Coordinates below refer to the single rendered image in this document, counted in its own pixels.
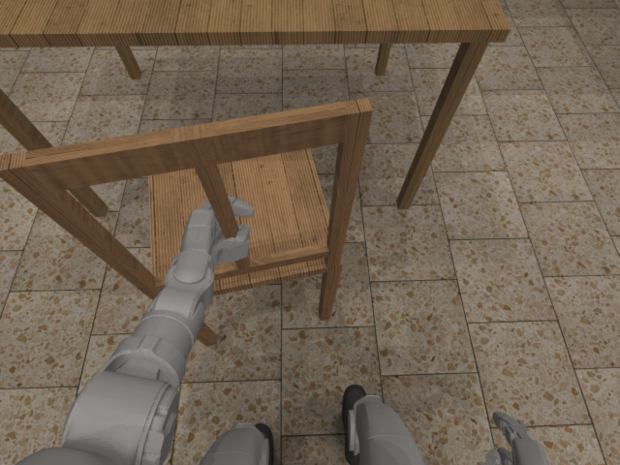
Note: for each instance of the robot left hand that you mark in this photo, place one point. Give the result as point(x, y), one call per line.
point(202, 232)

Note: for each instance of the left robot forearm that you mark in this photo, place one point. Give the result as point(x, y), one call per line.
point(166, 333)

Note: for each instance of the chair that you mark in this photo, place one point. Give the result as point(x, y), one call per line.
point(264, 160)

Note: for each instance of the robot left upper arm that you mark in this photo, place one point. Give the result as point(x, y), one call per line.
point(120, 420)

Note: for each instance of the table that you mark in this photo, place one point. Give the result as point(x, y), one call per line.
point(148, 23)

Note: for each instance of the robot right thigh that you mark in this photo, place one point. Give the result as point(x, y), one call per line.
point(380, 436)

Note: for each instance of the left robot shin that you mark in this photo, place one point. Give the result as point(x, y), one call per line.
point(248, 425)

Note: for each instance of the robot right hand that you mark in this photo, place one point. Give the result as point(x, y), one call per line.
point(525, 451)

